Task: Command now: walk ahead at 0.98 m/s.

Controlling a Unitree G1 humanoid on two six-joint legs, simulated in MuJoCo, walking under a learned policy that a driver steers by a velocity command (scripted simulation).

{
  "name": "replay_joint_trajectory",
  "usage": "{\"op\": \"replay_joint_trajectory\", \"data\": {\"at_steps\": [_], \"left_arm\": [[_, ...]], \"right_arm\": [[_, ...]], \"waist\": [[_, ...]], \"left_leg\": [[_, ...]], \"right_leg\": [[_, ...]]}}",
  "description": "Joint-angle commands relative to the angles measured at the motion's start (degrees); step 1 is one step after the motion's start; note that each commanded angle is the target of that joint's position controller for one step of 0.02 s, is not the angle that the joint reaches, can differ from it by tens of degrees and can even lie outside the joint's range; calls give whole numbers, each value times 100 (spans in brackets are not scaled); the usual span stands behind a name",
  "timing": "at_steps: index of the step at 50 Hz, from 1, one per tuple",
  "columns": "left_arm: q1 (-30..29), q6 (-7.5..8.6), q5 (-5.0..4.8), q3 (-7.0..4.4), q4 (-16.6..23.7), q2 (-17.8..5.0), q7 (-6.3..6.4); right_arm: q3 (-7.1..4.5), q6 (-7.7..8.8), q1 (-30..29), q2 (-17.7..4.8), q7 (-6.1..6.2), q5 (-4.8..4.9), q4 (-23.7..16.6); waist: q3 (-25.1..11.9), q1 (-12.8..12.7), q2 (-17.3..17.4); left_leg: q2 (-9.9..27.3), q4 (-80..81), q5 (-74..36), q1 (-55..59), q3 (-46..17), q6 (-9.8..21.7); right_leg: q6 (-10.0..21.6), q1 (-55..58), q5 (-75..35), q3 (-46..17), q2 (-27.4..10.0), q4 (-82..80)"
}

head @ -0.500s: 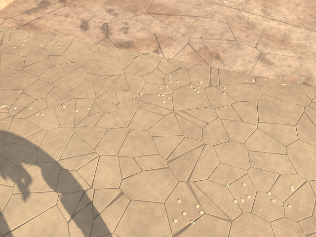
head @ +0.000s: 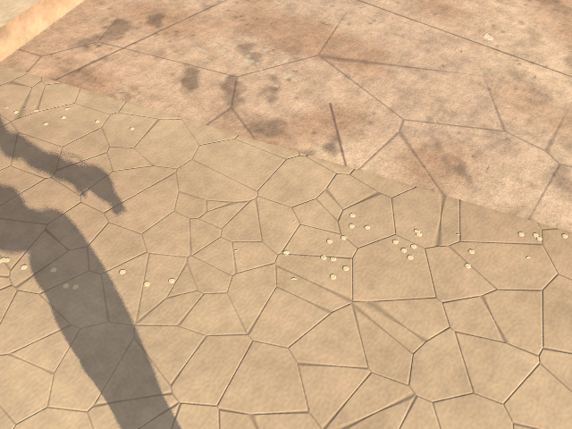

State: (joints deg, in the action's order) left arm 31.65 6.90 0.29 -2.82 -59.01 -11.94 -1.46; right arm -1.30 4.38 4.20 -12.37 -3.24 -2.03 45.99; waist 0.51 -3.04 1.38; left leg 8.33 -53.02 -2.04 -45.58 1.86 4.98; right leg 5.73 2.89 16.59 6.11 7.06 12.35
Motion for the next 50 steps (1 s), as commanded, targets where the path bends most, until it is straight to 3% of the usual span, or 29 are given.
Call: {"op": "replay_joint_trajectory", "data": {"at_steps": [1,3,5,6,7,8,9,10,11,12,13,14,16,17,18,21,25,28,29,30,31,32,33,34,36,38,40,44,50], "left_arm": [[-153,214,-106,-3,367,-565,47],[50,198,-70,11,271,-721,97],[189,118,2,24,193,-880,183],[208,57,62,14,144,-969,254],[112,-13,112,-14,117,-1073,321],[-177,-55,55,-38,153,-1160,352],[-271,-45,-8,-10,317,-924,347],[655,-17,112,325,178,241,136],[771,66,-226,207,51,-342,54],[-137,61,-399,95,376,-740,91],[-803,20,-335,96,617,-730,142],[-1133,-77,-256,22,626,-767,218],[-892,-252,-150,32,607,-382,229],[-753,-300,-146,65,593,-158,232],[-790,-318,-144,74,627,-101,255],[-1495,-307,-70,97,835,-198,299],[-2238,-336,-70,72,941,-429,252],[-2473,-317,1,11,987,-632,215],[-2352,-301,45,-21,918,-684,210],[-2243,-288,92,-95,855,-918,230],[-2226,-291,131,-148,839,-1209,260],[-2124,-343,131,-66,757,-911,271],[-2025,-391,75,18,714,-519,243],[-2166,-429,53,48,720,-480,218],[-2705,-487,35,20,818,-674,213],[-3037,-522,-27,-15,923,-733,225],[-2878,-498,-34,-33,800,-708,249],[-2608,-479,-61,-57,597,-619,298],[-2701,-600,-57,-87,480,-572,299]], "right_arm": [[102,65,-768,-53,-79,77,-462],[91,64,-982,-193,-42,109,-505],[63,107,-822,-305,34,14,-445],[21,146,-332,-417,88,-24,-301],[-61,194,654,-610,160,-41,16],[-128,241,1711,-744,233,-80,377],[-247,242,2427,-1159,311,-205,581],[-276,276,2272,-1463,219,71,327],[-287,246,2352,-1137,130,89,497],[-287,241,1619,-1007,125,127,328],[-226,291,883,-777,113,212,288],[-99,346,501,-460,117,239,239],[-15,353,478,-309,74,153,420],[-1,351,496,-325,84,134,514],[-6,352,477,-404,111,96,586],[-77,254,490,-772,268,108,674],[-103,87,877,-913,343,187,902],[-105,0,768,-875,349,228,1010],[-96,-22,717,-834,357,275,1031],[-82,-16,965,-762,362,256,1095],[-63,22,1435,-637,363,140,1160],[48,15,2014,-227,358,133,1371],[43,-67,1825,-316,377,169,1398],[2,-174,1514,-497,402,214,1319],[-13,-412,1291,-524,468,186,1318],[-24,-536,1238,-635,485,125,1390],[-24,-483,1179,-585,491,133,1467],[-22,-341,1210,-529,493,160,1565],[-11,-371,1330,-428,522,165,1645]], "waist": [[976,147,-207],[921,104,-281],[575,183,-491],[232,413,-669],[-268,844,-808],[-680,1354,-882],[-1258,1467,-586],[-2841,898,1653],[-3747,1199,710],[-2544,989,269],[-1303,656,-475],[-729,445,-766],[-245,103,-420],[-178,-13,-198],[-137,-83,-40],[-352,26,232],[-532,360,292],[-375,309,305],[-387,204,233],[-451,231,-61],[-662,547,-560],[-1104,686,-1186],[-1219,491,-1132],[-1119,485,-990],[-840,666,-784],[-390,643,-563],[-239,544,-378],[-524,423,-198],[-268,408,-152]], "left_leg": [[-358,1317,-1048,1330,552,87],[-576,1899,-1069,1354,662,210],[-1102,2208,-595,1629,900,315],[-1340,2302,-325,2139,860,356],[-1435,2417,-313,3122,680,421],[-1151,2971,-1038,4172,456,524],[-168,2343,-2263,5543,-263,659],[1661,1389,-5659,8250,-2857,1812],[1780,2179,-4322,8338,-3698,2368],[1461,2654,-3546,7146,-2821,2066],[1155,3145,-3038,5660,-2125,1679],[942,3480,-2998,4626,-1688,1467],[543,3897,-3189,3247,-995,1185],[393,3996,-3379,2907,-698,1136],[236,4022,-3685,2695,-428,1079],[-126,3910,-3805,2927,115,858],[85,3714,-2855,3642,-39,736],[208,3265,-2069,3734,-243,630],[98,2967,-1649,3696,-254,493],[-179,2613,-963,3625,-223,238],[-611,2224,223,3184,-67,-5],[-833,1806,1816,2685,30,-275],[-855,1579,2564,2643,-29,-398],[-817,1555,2788,2649,-109,-432],[-696,2126,2296,3053,-186,-433],[-680,2576,2091,3190,-135,-338],[-676,2688,2070,3059,-142,-284],[-624,2738,1494,3037,-187,-306],[-609,2790,1590,2918,-181,-283]], "right_leg": [[294,-1596,-2969,-600,-1342,-1400],[213,-575,-4301,-424,-1451,-1271],[54,392,-6760,-338,-1531,-327],[-42,626,-7516,-374,-1586,465],[-125,554,-7628,-392,-1599,1662],[-153,220,-6956,-279,-1470,3047],[-119,-912,-4382,-204,-1050,4849],[-522,-3284,1869,-1257,-47,7640],[-423,-3722,1831,-2342,-37,8265],[-444,-3884,1473,-2012,-472,7841],[-493,-3897,1080,-1538,-796,7236],[-557,-3678,920,-1316,-951,6885],[-579,-2869,577,-1146,-1121,6251],[-608,-2677,410,-1071,-1161,5830],[-634,-2600,182,-987,-1161,5349],[-692,-2483,-922,-712,-1062,3549],[-651,-2462,-1826,-757,-998,2489],[-430,-2331,-1673,-760,-959,1932],[-321,-2040,-1950,-704,-900,1524],[-183,-1627,-3376,-891,-1051,1228],[92,-924,-5310,-1285,-1521,1549],[773,-233,-5775,-1808,-2082,1709],[1014,-293,-5004,-2193,-2290,1521],[992,-594,-3973,-2322,-2264,1307],[629,-1430,-2191,-2252,-2036,1028],[121,-2039,-675,-1635,-1471,916],[-48,-1866,-908,-1347,-1215,1133],[103,-1216,-2423,-1164,-1135,1608],[106,-1288,-2074,-1080,-1048,1622]]}}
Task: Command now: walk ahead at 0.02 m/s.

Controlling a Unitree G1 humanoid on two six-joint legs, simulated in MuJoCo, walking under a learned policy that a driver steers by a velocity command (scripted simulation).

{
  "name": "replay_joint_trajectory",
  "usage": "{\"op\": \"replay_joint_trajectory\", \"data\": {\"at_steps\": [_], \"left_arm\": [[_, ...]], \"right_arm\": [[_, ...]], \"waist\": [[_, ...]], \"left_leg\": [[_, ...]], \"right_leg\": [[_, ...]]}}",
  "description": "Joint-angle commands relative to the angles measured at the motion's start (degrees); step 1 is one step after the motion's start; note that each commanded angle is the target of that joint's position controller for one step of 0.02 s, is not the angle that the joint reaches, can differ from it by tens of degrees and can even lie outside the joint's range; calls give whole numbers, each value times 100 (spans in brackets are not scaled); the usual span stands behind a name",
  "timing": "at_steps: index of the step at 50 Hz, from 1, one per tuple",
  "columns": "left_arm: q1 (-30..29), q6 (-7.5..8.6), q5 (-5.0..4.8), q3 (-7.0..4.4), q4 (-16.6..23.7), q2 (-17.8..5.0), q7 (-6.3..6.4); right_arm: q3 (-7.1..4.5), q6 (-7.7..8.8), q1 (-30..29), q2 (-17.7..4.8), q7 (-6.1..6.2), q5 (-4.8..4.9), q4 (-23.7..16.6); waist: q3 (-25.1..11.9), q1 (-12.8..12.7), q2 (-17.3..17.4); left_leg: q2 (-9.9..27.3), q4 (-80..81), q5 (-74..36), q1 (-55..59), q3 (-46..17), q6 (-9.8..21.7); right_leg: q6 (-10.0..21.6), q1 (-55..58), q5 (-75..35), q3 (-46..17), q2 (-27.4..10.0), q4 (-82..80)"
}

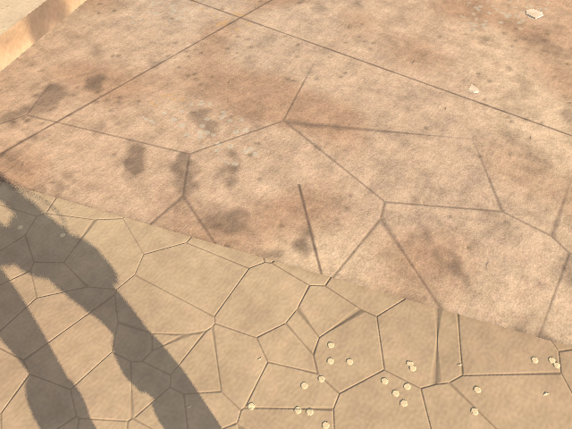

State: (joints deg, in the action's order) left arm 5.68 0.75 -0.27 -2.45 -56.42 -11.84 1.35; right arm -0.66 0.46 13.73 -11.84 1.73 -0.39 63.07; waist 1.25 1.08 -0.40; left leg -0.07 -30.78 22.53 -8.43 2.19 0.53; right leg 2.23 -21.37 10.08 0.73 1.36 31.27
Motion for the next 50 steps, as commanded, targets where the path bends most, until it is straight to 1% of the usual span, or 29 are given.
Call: {"op": "replay_joint_trajectory", "data": {"at_steps": [1,15,16,17,18,19,20,21,23,24,26,27,28,29,30,31,32,33,34,35,36,37,38,39,40,43,46,48,50], "left_arm": [[-113,-1,2,-127,200,-575,20],[-112,-89,14,-126,-137,-527,59],[88,-96,0,-123,-266,-485,56],[90,-81,-70,-182,-273,-620,45],[-398,-7,-112,-210,-70,-732,14],[-939,130,-217,-157,208,-549,-57],[-1156,249,-222,-188,304,-626,-107],[-1025,334,-224,-231,271,-669,-147],[-867,470,-224,-216,230,-532,-217],[-880,513,-207,-215,226,-504,-247],[-1010,538,-176,-149,263,-303,-303],[-1078,308,364,-121,485,-271,-481],[-1076,187,370,-140,548,-286,-546],[-938,130,309,-157,588,-370,-555],[-597,120,263,-184,552,-460,-541],[64,146,241,-250,402,-593,-496],[1167,218,228,-371,74,-816,-411],[2565,334,312,-538,-251,-1321,-291],[3103,426,388,-608,-336,-2016,-246],[2047,400,382,-465,-95,-1574,-226],[1343,408,335,-380,100,-1262,-236],[1078,450,275,-308,131,-953,-266],[975,480,237,-260,125,-825,-247],[955,502,231,-191,88,-633,-218],[1061,535,232,-155,43,-535,-194],[1401,625,223,-141,-43,-531,-164],[1673,691,228,-103,-77,-458,-149],[1935,708,237,-79,-130,-432,-83],[2084,692,223,-70,-159,-466,-5]], "right_arm": [[-74,21,409,-473,30,-1,-53],[-68,100,793,-315,65,-7,6],[-90,88,1048,-333,65,14,99],[-178,81,1126,-579,71,73,60],[-256,125,1436,-821,77,117,30],[-392,228,1422,-1192,94,186,16],[-423,344,1277,-1177,111,132,-46],[-393,451,1232,-965,107,90,-74],[-354,544,1229,-696,28,147,-143],[-352,530,1198,-649,-5,164,-205],[-384,504,1165,-759,-44,147,-325],[-386,510,1236,-792,-104,-300,-280],[-413,512,1228,-819,-132,-318,-273],[-437,513,1233,-887,-151,-250,-272],[-462,518,1139,-976,-168,-195,-293],[-479,530,962,-1061,-185,-153,-333],[-454,537,846,-1010,-213,-144,-367],[-414,533,629,-903,-233,-172,-489],[-256,594,613,-104,-263,-38,-941],[-326,569,269,-375,-252,0,-1062],[-359,547,189,-477,-284,38,-1119],[-354,533,315,-430,-325,28,-1057],[-363,477,432,-335,-368,-70,-1028],[-356,386,464,-252,-426,-142,-1059],[-359,296,328,-212,-477,-137,-1157],[-354,113,-151,-154,-544,-70,-1374],[-329,56,-808,-197,-584,-16,-1641],[-315,43,-1251,-264,-623,-37,-1831],[-272,58,-1584,-261,-666,-67,-1997]], "waist": [[-299,-6,28],[49,-64,66],[-147,-22,165],[90,38,382],[464,300,513],[932,393,1151],[1196,382,1031],[1170,242,760],[961,166,500],[816,170,464],[703,217,678],[724,224,855],[822,218,997],[849,180,992],[822,20,965],[616,-330,850],[112,-856,407],[-662,-1539,-548],[-1181,-1300,-2489],[-716,-861,-1373],[-309,-503,-690],[-170,-300,-294],[-125,-129,-416],[21,-27,-553],[153,-14,-554],[459,-10,-228],[737,-78,-200],[950,-146,-129],[1097,-149,-39]], "left_leg": [[241,590,-818,-824,-224,169],[289,917,-317,-1015,-265,185],[296,1084,694,-897,-307,293],[476,1284,1832,-868,-643,560],[990,1840,2853,-545,-1400,926],[1970,2611,3119,-173,-2587,1351],[2419,2793,2565,248,-3056,1528],[2432,2680,2022,877,-2955,1481],[2147,2471,1056,1496,-2285,1196],[1912,2488,700,1396,-1827,1029],[1584,2546,305,693,-1209,924],[1284,2713,477,282,-935,925],[1289,2758,440,-38,-788,937],[1357,2727,359,-190,-723,979],[1408,2499,51,-336,-622,1000],[1352,1854,-997,-485,-434,965],[1092,424,-2336,-848,-184,882],[582,-1929,-2150,-1920,179,732],[-246,-3941,937,-3422,-172,624],[-28,-4783,224,-3691,-945,773],[377,-4868,-466,-3743,-818,832],[650,-4616,-976,-3409,-736,797],[750,-4454,-1099,-3222,-681,741],[846,-4415,-1198,-3173,-645,659],[860,-4457,-1347,-3266,-599,611],[807,-4423,-1947,-3889,-456,549],[666,-3731,-2480,-4061,-115,603],[639,-3187,-2561,-4235,147,693],[591,-2419,-2505,-4118,453,800]], "right_leg": [[438,1129,-1329,-531,-461,-280],[275,1180,-639,-498,-362,-465],[270,1170,736,-334,-194,-394],[240,664,2192,-101,42,-105],[178,-367,2586,-29,90,253],[140,-1276,1491,237,7,1111],[194,-2131,1220,-70,-376,1724],[217,-2869,1085,-256,-569,2159],[185,-3275,794,-303,-804,2196],[143,-2893,600,-170,-804,1783],[9,-1852,337,194,-634,1259],[-51,-1216,369,519,-439,867],[-17,-722,397,708,-382,670],[41,-327,448,813,-335,553],[104,157,475,895,-256,434],[160,910,506,989,-76,313],[207,2200,600,947,99,116],[304,3684,1821,-171,-728,-335],[465,4089,5001,-3432,-2363,-2111],[384,3071,4986,-4038,-2502,-2501],[265,2456,4219,-3140,-2496,-2195],[191,1925,3305,-2312,-2250,-2238],[111,1647,2888,-1743,-2057,-2322],[44,1397,2593,-1257,-1935,-2421],[17,1317,2271,-927,-1893,-2487],[-120,1448,1187,6,-1764,-2573],[-170,1477,327,806,-1571,-2741],[-132,1800,-234,1162,-1550,-2879],[-153,2184,-1214,1537,-1487,-2897]]}}
Over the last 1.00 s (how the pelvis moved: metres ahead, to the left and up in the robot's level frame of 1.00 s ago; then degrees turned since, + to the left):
0.45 -0.03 -0.01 1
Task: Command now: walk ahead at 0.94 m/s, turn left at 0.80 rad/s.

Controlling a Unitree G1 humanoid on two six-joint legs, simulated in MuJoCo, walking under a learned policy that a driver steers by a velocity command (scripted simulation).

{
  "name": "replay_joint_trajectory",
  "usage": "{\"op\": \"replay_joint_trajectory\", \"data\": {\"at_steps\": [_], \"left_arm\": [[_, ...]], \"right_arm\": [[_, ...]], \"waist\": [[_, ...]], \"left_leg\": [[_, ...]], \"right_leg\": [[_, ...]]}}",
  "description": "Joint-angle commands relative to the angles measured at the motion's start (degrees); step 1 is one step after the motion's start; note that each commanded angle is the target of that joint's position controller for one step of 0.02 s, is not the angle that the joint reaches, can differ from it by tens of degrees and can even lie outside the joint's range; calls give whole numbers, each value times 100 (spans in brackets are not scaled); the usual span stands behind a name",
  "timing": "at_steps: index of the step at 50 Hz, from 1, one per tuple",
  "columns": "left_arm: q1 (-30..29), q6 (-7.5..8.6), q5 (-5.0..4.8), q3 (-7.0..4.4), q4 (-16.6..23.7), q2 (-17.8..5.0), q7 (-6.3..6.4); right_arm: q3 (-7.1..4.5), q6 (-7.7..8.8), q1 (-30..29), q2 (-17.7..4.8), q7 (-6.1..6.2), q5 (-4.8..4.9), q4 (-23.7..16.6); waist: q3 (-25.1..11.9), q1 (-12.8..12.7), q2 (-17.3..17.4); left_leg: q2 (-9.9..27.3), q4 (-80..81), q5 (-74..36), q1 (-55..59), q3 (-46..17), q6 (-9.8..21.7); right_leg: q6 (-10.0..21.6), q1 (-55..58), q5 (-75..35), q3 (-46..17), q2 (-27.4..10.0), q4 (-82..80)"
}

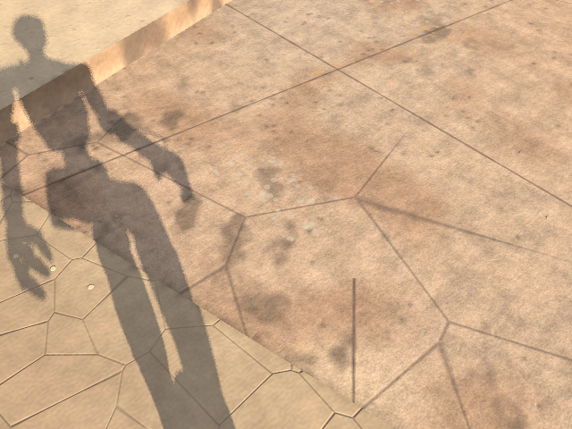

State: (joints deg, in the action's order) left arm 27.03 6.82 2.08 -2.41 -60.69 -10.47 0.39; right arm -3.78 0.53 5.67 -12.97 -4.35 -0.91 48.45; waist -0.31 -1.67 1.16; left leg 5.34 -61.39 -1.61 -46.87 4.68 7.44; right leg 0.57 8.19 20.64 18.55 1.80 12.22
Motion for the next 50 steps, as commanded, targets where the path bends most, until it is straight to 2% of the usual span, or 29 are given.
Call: {"op": "replay_joint_trajectory", "data": {"at_steps": [1,4,6,7,8,9,10,11,12,13,15,18,21,24,27,28,29,30,31,32,33,34,35,37,40,46,48,49,50], "left_arm": [[-33,70,-24,-75,270,-656,125],[-40,-40,-45,-159,377,-1101,268],[-336,-227,-47,-304,575,-1501,323],[-604,-270,-84,-346,726,-1546,248],[-795,-275,-179,-349,776,-1358,98],[-1085,34,-138,-134,1492,-510,83],[-912,324,-367,-105,1906,-658,64],[-1464,444,-469,-155,2058,-929,70],[-1580,422,-492,-197,2106,-961,91],[-1368,304,-410,-258,1988,-1046,111],[-891,-1,-287,-381,1930,-1277,95],[-1392,-87,-116,-247,2127,-761,153],[-1885,-31,-153,-96,2137,-492,58],[-2420,30,-276,-142,2337,-786,-140],[-1905,85,-257,-339,2401,-1227,-302],[-1345,98,-247,-408,2297,-1334,-316],[-361,126,-240,-475,2097,-1438,-289],[92,151,-228,-555,2083,-1724,-260],[-530,47,46,-479,2341,-1845,-201],[-1223,-95,48,-501,2688,-1823,-127],[-1510,-241,-60,-409,2900,-1452,-33],[-1655,-358,-207,-333,2959,-1304,15],[-1739,-423,-281,-317,3026,-1316,44],[-1967,-560,-309,-374,3139,-1376,80],[-1562,-726,-302,-495,2993,-1521,173],[-1573,-954,-381,-604,3071,-1580,201],[-1735,-983,-421,-560,3155,-1447,206],[-1686,-996,-415,-467,3228,-1162,195],[-1641,-897,-405,-478,3371,-1214,108]], "right_arm": [[63,63,-876,-138,-70,-17,-606],[47,71,-544,-313,-4,30,-611],[-84,87,1035,-613,94,23,-243],[-235,129,2080,-888,203,-1,71],[-362,160,2218,-987,370,13,220],[-492,182,1513,-1717,318,347,-253],[-514,268,1573,-1877,230,97,-442],[-470,357,1464,-1499,181,79,-525],[-385,428,1036,-1229,142,181,-546],[-298,452,586,-1012,148,240,-666],[-232,420,101,-877,291,221,-946],[-232,347,407,-887,551,162,-865],[-126,185,989,-560,726,148,-650],[-135,149,957,-635,799,14,-673],[-191,93,442,-761,881,-41,-901],[-214,44,262,-785,918,-8,-1019],[-227,27,-221,-833,946,18,-1211],[-226,36,-224,-790,920,-40,-1440],[-90,41,669,-306,713,-118,-1535],[-75,106,1105,-664,528,89,-1420],[-98,73,463,-904,462,124,-1510],[-75,-1,140,-787,454,25,-1603],[-58,-80,32,-717,484,-64,-1689],[-22,-134,112,-531,501,-38,-1708],[29,-34,-54,-316,598,12,-1645],[-111,126,18,-643,567,177,-1415],[-226,161,462,-858,549,127,-1228],[-309,126,514,-1248,564,-31,-1265],[-354,97,303,-1442,549,-243,-1290]], "waist": [[1259,155,-212],[745,478,-492],[-39,1208,-743],[-535,1598,-697],[-491,1575,-98],[-308,698,1587],[-2016,635,622],[-1555,654,-433],[-525,234,-1079],[-200,-113,-1397],[-44,-467,-1073],[-152,-156,-383],[-541,381,93],[-353,644,326],[-386,280,552],[-543,44,514],[-770,-534,335],[-1095,-700,-814],[-1592,140,-2066],[-2058,262,-1483],[-1478,113,-475],[-803,226,312],[-597,307,420],[-275,451,-34],[-689,214,-576],[-809,35,-1259],[-894,239,-1114],[-1031,145,-87],[-796,-96,1569]], "left_leg": [[-49,1039,-26,-26,414,188],[-792,1738,254,1270,1099,462],[-1167,1957,725,2833,1069,621],[-1197,2418,695,4045,646,797],[-967,3196,422,4942,-31,912],[237,2832,-2088,6471,-2655,1511],[1252,3835,-801,7460,-4988,2428],[1217,4395,-318,6851,-4911,2133],[958,4541,-533,5688,-4240,1804],[765,4536,-1031,4730,-3703,1545],[267,4514,-2001,3336,-2516,1104],[-508,4192,-3617,2412,-1142,541],[-673,3996,-3041,3210,-609,-5],[-352,3800,-2198,3675,-565,-268],[74,2958,-3233,3947,-693,-338],[108,2310,-3983,3923,-680,-389],[-79,1071,-3983,3534,-515,-594],[-923,-1127,-489,2442,-208,-925],[-1902,-2828,4123,627,-887,-1270],[-1457,-3264,3605,342,-1802,-996],[-1264,-3197,3105,241,-1651,-877],[-1084,-2680,2778,302,-1506,-824],[-955,-2085,2604,549,-1444,-815],[-906,-487,2379,1198,-1171,-847],[-1085,1029,2255,1813,-1071,-1039],[-1162,2978,1698,2467,-1263,-871],[-627,4052,1165,3602,-1458,-553],[585,4312,1260,4321,-2580,65],[1544,4694,743,4141,-3813,770]], "right_leg": [[-28,-616,-3125,-42,-1502,-901],[-130,-34,-7726,293,-1562,319],[-32,-129,-8993,135,-1776,2499],[62,-634,-8151,-115,-1829,4045],[-4,-1712,-3965,-194,-1122,6006],[-355,-4611,1400,-1111,198,8381],[-239,-5423,1512,-2675,282,8944],[-57,-5599,1045,-2916,18,8366],[-66,-5616,694,-2734,-156,7784],[-188,-5245,455,-2693,-393,7500],[-401,-4303,57,-2519,-786,6496],[-472,-3581,-1104,-1770,-591,4755],[-332,-3521,-2897,-1578,-375,3063],[-126,-3792,-3700,-1666,-298,2414],[107,-3843,-2123,-1498,-46,2521],[232,-3480,-1706,-1389,90,2539],[527,-2625,-2217,-1602,61,1890],[1104,-1369,-4429,-2879,-673,1540],[2269,-93,-5081,-5915,-1848,1207],[2345,-78,-3002,-6549,-2091,730],[2044,-843,-1549,-6113,-1873,618],[1765,-1760,-794,-5648,-1565,410],[1597,-2353,-290,-5385,-1294,276],[1199,-3175,-97,-4566,-539,200],[1153,-2860,-1000,-4359,-350,455],[774,-2271,-121,-5071,-373,643],[478,-2799,530,-4926,-34,1115],[252,-3730,1458,-4221,459,2215],[-27,-4655,1538,-3048,914,3903]]}}
Over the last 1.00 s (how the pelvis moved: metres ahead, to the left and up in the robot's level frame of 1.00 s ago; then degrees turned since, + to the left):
0.31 -0.09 0.00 12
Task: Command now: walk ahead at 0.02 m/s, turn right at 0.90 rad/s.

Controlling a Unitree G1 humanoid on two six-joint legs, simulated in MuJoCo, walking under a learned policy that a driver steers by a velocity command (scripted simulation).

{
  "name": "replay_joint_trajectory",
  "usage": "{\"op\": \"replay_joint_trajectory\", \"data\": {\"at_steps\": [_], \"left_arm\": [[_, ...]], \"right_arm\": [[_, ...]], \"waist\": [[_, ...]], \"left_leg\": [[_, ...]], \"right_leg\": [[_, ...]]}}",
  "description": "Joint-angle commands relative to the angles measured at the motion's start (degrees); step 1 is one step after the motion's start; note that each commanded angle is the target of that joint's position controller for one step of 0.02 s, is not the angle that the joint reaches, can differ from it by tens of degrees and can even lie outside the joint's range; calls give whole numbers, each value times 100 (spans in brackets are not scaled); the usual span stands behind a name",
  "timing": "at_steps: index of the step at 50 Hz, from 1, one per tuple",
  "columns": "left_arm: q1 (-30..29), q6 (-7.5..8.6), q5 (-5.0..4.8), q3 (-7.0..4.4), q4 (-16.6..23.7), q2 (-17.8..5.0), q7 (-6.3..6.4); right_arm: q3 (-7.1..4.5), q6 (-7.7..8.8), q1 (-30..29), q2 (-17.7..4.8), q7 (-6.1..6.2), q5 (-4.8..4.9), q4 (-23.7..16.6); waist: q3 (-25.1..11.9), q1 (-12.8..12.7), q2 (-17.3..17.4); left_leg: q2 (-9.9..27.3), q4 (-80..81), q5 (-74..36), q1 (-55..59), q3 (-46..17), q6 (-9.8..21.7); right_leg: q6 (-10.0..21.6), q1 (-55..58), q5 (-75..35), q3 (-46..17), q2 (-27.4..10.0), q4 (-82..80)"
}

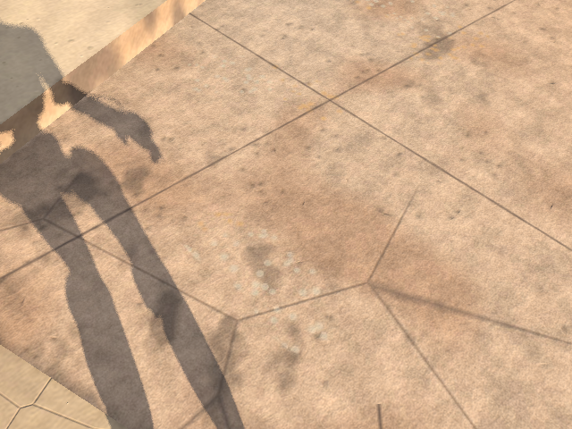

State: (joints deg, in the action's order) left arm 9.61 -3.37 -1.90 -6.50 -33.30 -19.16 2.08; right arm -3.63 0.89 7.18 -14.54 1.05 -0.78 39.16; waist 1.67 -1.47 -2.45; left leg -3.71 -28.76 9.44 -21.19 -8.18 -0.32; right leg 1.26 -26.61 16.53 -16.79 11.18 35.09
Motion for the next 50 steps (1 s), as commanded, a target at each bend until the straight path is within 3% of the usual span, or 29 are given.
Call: {"op": "replay_joint_trajectory", "data": {"at_steps": [1,2,3,4,5,8,12,17,19,20,21,22,23,24,26,29,31,32,34,36,39,43,44,45,46,47,48,49,50], "left_arm": [[229,195,85,-190,444,-855,-123],[365,171,70,-227,253,-969,-145],[505,108,88,-199,98,-848,-120],[579,61,104,-131,102,-680,-141],[506,42,80,-66,148,-551,-177],[-159,59,18,71,458,-359,-211],[-367,90,83,166,632,-210,-268],[-178,57,77,135,527,-247,-295],[223,77,92,120,336,-185,-310],[358,95,119,105,297,-325,-270],[476,111,228,103,390,-717,-174],[279,212,414,238,292,-383,-191],[188,302,474,279,230,-153,-254],[-48,365,443,245,122,-209,-265],[-351,369,306,122,101,-542,-188],[-545,325,316,190,96,-218,-31],[-533,302,316,206,28,-91,47],[-518,291,321,189,-12,-107,76],[-166,349,216,63,-134,-370,56],[-12,461,146,-20,-256,-563,8],[49,634,79,-109,-423,-663,-77],[-6,759,28,-191,-568,-781,-218],[125,651,531,-84,-557,-677,-300],[118,581,527,-96,-611,-701,-346],[34,515,460,-98,-607,-777,-349],[-74,477,407,-78,-585,-768,-348],[-262,462,461,0,-505,-561,-347],[-718,488,513,239,-22,196,-387],[-1321,567,670,265,426,3,-402]], "right_arm": [[-299,101,-216,-897,47,-257,-567],[-234,86,-492,-652,109,-149,-658],[-201,60,-601,-580,153,-45,-702],[-177,27,-569,-586,188,23,-683],[-161,3,-471,-624,218,17,-654],[-223,-64,62,-847,249,-73,-490],[-340,-121,232,-1178,161,-35,-379],[-373,-94,181,-1287,10,186,-273],[-290,-76,189,-1116,9,324,-155],[-150,-20,514,-752,-34,250,-14],[115,59,591,-176,-148,-142,-204],[24,67,554,-404,-154,-35,-140],[-86,4,320,-856,-114,169,-96],[-148,-66,315,-951,-79,257,-79],[-282,-243,554,-1159,47,222,63],[-315,-387,804,-993,126,287,31],[-271,-437,614,-805,126,242,-151],[-241,-442,528,-714,95,215,-255],[-200,-389,404,-657,-51,221,-462],[-218,-317,262,-709,-189,243,-621],[-225,-227,180,-661,-285,269,-681],[-188,-181,108,-576,-328,357,-695],[-189,-332,62,-706,-573,-189,-699],[-216,-356,5,-728,-665,-172,-672],[-210,-336,246,-693,-675,-103,-569],[-247,-303,866,-738,-616,-79,-320],[-395,-247,2348,-1037,-484,-64,230],[-463,-204,2809,-1692,-365,-22,337],[-447,-119,2271,-1939,-292,19,-127]], "waist": [[-824,-164,1516],[-723,-215,1070],[-650,-218,772],[-501,-170,738],[-407,-118,679],[-395,307,897],[-674,443,1073],[-805,307,1362],[-862,45,1271],[-1061,69,746],[-1446,241,-1061],[-1634,141,-1138],[-1296,-30,-727],[-947,71,-753],[-609,146,-779],[-491,260,-603],[-396,172,-530],[-404,134,-499],[-642,-76,-591],[-482,-107,-610],[-106,-30,-417],[101,51,-286],[-145,54,-347],[-124,25,-487],[-58,229,-392],[-153,603,-19],[-501,1331,976],[-152,1365,2681],[-154,1328,2132]], "left_leg": [[2526,1398,-518,1381,-2291,1593],[2138,1211,-532,1178,-1512,1321],[1787,1095,-623,1107,-963,1124],[1735,1056,-885,1067,-683,1107],[1660,1075,-1160,1022,-365,1126],[1727,1088,-1528,1628,39,1298],[1944,938,-2066,1719,421,1420],[2093,556,-2226,1578,608,1297],[1904,-13,-2009,1177,771,940],[1610,-492,-1167,449,1048,490],[1076,-1911,2262,-1040,1450,-96],[972,-2320,2932,-1159,796,-306],[996,-2584,2763,-991,599,-364],[919,-2774,2497,-1141,553,-372],[735,-3587,1991,-1269,517,-447],[700,-4121,1442,-1526,578,-566],[847,-3719,1144,-1687,644,-610],[909,-3435,1058,-1656,697,-606],[1068,-2992,983,-1648,833,-458],[1134,-2689,1066,-1842,881,-219],[1224,-2233,1160,-1997,907,108],[1312,-1931,1370,-1751,1078,375],[960,-1297,1185,-1011,1554,451],[760,-1159,1124,-436,1905,524],[588,-940,988,165,2122,606],[294,-783,1018,1065,2251,709],[92,-581,1667,2374,1775,928],[1452,562,3153,3011,-1126,1441],[2077,1817,3389,2908,-3425,1837]], "right_leg": [[-326,-1418,1421,559,-558,2615],[-398,-1268,960,705,-689,2969],[-477,-1222,627,850,-751,3397],[-537,-1393,485,965,-856,3851],[-585,-1453,356,1174,-1001,3935],[-746,-1775,111,1502,-1352,3267],[-726,-1046,355,1666,-1504,2219],[-365,163,442,1985,-1144,565],[7,1322,-628,1985,-974,-1160],[174,2460,-1748,1420,-1349,-1551],[681,3786,-4862,-324,-3041,-1077],[1625,2911,-4947,-266,-3598,-1072],[1622,2490,-4219,214,-3160,-1234],[1364,2319,-3692,607,-2858,-1285],[1247,1900,-3685,1002,-2794,-1422],[1199,1834,-2914,1438,-2848,-1679],[1142,1979,-2286,1607,-2885,-1774],[1132,2058,-2146,1692,-2906,-1774],[1112,2336,-2,1450,-3146,-2234],[1043,2487,1305,1160,-3373,-2615],[905,2688,1625,1331,-3482,-2882],[757,2747,1458,1891,-3419,-2868],[446,2575,1752,2501,-3157,-2667],[338,2216,1795,2740,-2985,-2484],[269,1819,1765,2980,-2897,-2066],[182,1316,1044,3305,-2702,-1106],[54,512,-323,3664,-2308,1247],[-207,-1979,1980,3353,-1541,3565],[-361,-3248,1854,1862,-1079,4125]]}}
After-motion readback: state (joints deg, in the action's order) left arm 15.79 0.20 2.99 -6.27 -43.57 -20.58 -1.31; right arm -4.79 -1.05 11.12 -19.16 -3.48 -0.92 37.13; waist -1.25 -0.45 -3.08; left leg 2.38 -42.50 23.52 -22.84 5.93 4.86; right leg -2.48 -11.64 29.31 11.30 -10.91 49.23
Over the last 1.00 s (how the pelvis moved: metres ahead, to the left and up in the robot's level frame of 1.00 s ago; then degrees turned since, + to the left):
0.47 0.09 0.00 -4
